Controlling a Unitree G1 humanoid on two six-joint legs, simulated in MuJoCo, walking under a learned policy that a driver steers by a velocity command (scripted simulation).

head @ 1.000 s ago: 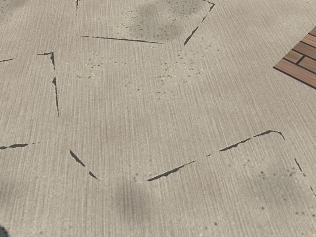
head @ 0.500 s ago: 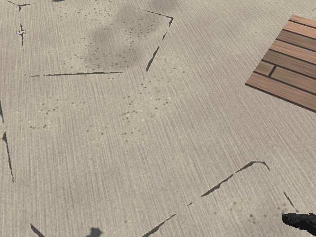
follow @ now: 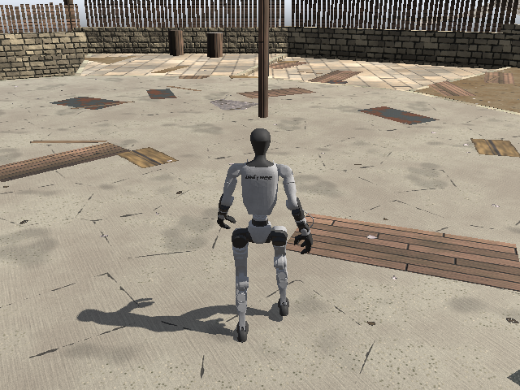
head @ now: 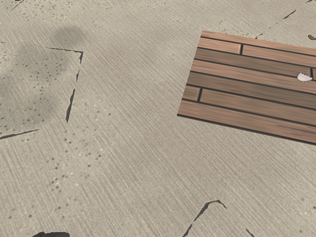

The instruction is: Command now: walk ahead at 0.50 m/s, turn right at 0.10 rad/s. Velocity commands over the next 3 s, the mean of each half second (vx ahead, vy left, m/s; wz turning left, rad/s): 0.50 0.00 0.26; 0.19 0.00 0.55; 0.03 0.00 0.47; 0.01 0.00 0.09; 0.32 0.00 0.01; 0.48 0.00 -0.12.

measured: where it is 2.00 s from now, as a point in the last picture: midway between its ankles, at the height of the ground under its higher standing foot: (148, 235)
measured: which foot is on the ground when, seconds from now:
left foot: down 0.00-0.16, up 0.18-0.64, down 0.66-1.00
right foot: up 0.00-0.12, down 0.14-0.66, up 0.68-1.00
